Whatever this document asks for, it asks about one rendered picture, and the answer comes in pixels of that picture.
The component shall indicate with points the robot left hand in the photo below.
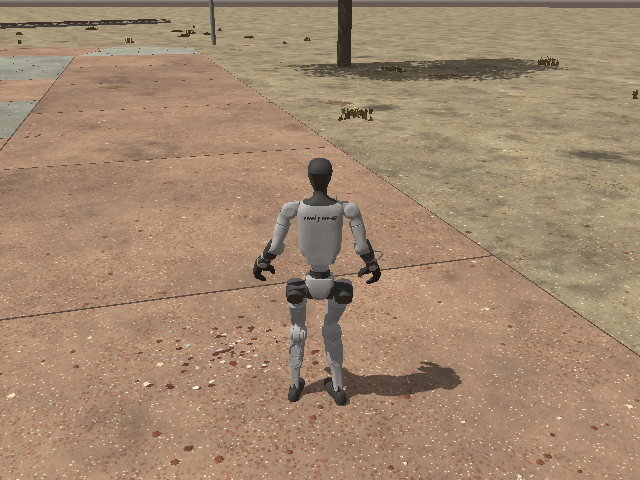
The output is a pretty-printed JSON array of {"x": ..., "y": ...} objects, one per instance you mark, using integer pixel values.
[{"x": 257, "y": 271}]

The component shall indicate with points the robot right shin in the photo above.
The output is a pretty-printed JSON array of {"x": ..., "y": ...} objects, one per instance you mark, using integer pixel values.
[{"x": 334, "y": 354}]

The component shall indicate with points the left robot upper arm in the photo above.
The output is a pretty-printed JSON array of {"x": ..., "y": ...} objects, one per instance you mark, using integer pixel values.
[{"x": 288, "y": 211}]

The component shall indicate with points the right robot upper arm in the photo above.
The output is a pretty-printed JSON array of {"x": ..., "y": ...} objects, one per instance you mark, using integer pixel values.
[{"x": 351, "y": 211}]

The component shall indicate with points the robot right forearm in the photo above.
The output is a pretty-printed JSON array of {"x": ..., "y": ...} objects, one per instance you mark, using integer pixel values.
[{"x": 369, "y": 259}]

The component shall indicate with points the robot right hand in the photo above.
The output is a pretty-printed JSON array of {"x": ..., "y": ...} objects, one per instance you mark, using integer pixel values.
[{"x": 376, "y": 274}]

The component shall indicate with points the robot left thigh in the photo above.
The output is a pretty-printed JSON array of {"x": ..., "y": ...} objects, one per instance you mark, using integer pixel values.
[{"x": 296, "y": 297}]

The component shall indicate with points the robot left forearm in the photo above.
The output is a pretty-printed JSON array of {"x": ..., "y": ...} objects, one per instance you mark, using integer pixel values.
[{"x": 265, "y": 258}]

